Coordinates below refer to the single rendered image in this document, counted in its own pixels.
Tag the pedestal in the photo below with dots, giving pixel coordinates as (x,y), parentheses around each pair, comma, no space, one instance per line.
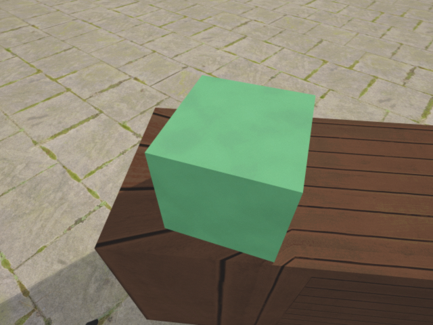
(358,251)

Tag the carton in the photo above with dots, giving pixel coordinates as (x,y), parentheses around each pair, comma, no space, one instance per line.
(229,165)

